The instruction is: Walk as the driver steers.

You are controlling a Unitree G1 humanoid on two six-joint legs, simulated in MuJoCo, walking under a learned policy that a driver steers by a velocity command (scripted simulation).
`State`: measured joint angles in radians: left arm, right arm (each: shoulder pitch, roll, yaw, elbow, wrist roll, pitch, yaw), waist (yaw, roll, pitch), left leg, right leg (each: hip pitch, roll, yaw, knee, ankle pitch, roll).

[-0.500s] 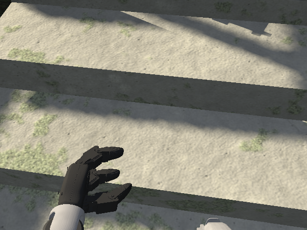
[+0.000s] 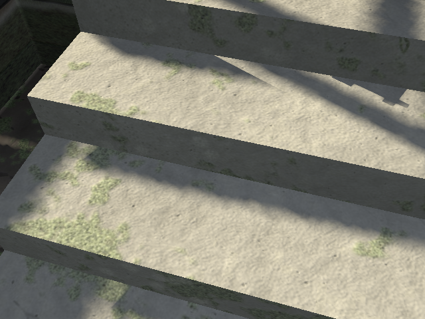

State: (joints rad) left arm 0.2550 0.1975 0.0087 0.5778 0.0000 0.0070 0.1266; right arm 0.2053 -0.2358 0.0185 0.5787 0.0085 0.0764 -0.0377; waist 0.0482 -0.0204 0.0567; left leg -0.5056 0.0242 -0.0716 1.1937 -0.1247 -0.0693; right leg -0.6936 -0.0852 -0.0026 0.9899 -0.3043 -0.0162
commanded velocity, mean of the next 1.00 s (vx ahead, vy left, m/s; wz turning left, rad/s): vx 0.17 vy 0.00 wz -0.32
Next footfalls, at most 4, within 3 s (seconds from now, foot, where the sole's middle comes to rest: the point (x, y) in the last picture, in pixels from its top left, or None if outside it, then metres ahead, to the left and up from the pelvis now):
0.10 left None -0.02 0.18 -0.88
0.64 right None -0.07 -0.09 -0.88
1.04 left None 0.23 -0.02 -0.70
1.54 right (348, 271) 0.53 -0.30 -0.53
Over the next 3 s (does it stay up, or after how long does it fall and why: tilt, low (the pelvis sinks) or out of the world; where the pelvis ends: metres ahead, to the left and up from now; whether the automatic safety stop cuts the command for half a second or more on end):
stays up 1.22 -0.20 0.55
